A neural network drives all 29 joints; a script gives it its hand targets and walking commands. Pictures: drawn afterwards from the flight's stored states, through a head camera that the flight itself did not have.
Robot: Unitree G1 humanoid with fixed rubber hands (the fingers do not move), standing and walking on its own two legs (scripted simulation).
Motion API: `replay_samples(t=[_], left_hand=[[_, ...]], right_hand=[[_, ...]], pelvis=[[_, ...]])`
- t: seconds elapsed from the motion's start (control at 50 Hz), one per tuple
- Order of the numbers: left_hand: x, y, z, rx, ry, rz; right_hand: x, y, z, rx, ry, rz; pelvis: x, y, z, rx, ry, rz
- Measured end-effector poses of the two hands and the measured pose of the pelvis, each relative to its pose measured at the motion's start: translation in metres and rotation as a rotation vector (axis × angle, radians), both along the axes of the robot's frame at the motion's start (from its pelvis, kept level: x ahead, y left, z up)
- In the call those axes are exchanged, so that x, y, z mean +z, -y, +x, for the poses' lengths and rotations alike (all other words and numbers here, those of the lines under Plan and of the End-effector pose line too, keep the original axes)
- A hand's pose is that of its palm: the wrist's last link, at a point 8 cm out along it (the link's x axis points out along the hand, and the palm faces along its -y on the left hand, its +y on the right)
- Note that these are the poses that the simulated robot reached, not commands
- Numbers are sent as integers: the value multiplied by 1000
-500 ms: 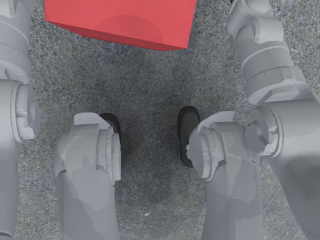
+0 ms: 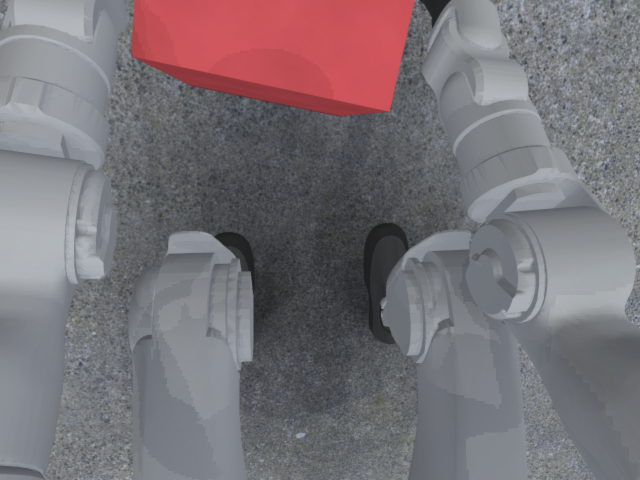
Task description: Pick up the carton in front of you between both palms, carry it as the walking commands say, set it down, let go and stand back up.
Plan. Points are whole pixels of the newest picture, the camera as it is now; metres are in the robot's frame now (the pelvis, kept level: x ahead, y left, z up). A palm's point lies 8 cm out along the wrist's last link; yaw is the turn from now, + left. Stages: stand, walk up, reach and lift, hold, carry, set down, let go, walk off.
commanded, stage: reach and lift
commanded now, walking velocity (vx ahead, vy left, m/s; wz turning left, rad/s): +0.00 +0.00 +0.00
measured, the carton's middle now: out of the picture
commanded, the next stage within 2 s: none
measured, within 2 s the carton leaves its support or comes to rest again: leaves its support in 0.28 s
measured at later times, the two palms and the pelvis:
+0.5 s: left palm out of the picture +0.51 +0.23 -0.08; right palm (480, 14) +0.50 -0.07 -0.09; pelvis +0.00 -0.01 +0.02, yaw +3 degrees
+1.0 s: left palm out of the picture +0.47 +0.22 +0.08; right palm out of the picture +0.49 -0.08 +0.07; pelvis +0.02 -0.02 +0.14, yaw +7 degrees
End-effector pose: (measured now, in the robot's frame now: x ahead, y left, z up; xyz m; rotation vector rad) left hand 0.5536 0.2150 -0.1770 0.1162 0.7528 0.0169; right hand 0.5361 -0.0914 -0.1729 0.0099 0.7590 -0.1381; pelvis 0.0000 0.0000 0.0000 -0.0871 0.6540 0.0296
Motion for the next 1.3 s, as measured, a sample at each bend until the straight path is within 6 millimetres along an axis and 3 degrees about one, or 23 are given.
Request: replay_samples(t=[0.22,0.34,0.44,0.56,0.66,0.76,0.98,1.3], left_hand=[[0,3,-5,17,-18,-23],[16,0,-18,46,3,-25],[61,-8,-32,68,27,-21],[133,-13,-50,117,50,-26],[179,-14,-61,137,23,-4],[208,-15,-67,155,35,-5],[249,-3,-77,192,78,-23],[366,6,-113,245,64,-38]], right_hand=[[4,-1,5,23,-31,-21],[27,-8,-4,-36,0,-16],[57,-15,-25,-66,28,38],[122,-21,-37,-35,52,35],[165,-22,-41,8,23,13],[192,-23,-45,11,33,19],[238,-11,-44,24,75,32],[354,-2,-70,60,60,34]], pelvis=[[-9,8,6,-23,5,25],[-7,9,7,-7,6,24],[7,10,4,23,-11,12],[34,12,-1,56,-13,6],[66,15,-4,78,-31,8],[93,17,-2,85,-50,13],[132,21,18,88,-79,35],[229,23,59,96,69,69]])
